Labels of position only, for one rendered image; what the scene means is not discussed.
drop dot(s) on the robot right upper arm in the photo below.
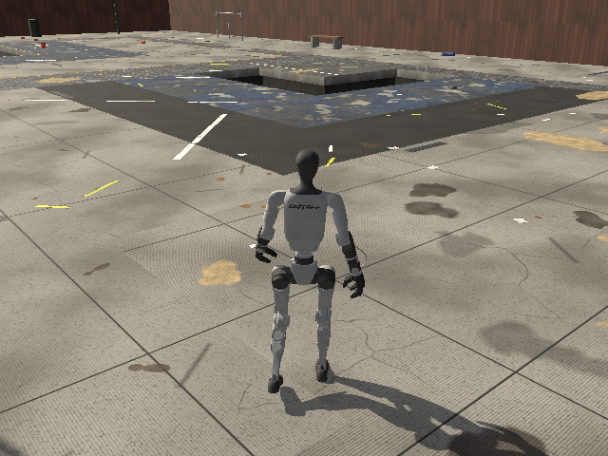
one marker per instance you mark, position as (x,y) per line
(340,218)

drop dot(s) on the right robot forearm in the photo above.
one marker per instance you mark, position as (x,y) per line
(352,258)

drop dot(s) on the right robot hand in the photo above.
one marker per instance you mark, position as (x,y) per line
(359,284)

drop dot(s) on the robot left foot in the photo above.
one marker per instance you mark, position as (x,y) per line
(274,385)

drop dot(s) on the robot right thigh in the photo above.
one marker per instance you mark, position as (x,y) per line
(325,279)

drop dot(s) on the left robot forearm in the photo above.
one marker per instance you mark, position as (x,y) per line
(261,244)

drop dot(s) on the robot left upper arm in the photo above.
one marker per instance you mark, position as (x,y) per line
(276,199)

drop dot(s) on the left robot hand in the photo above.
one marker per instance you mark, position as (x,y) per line
(268,251)

